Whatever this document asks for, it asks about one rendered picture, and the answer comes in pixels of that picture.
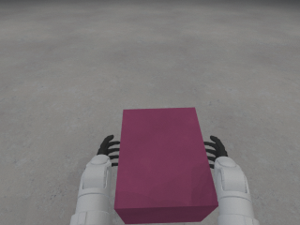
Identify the right robot forearm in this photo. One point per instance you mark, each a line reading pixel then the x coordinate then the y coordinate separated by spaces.
pixel 233 194

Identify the left robot forearm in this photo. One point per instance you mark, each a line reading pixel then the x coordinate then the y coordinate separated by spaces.
pixel 92 206

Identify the robot right hand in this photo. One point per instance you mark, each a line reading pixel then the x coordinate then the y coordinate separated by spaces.
pixel 219 152

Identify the robot left hand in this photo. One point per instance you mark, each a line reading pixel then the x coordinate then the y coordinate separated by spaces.
pixel 103 150

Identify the carton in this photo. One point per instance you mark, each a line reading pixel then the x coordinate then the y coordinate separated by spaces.
pixel 163 173

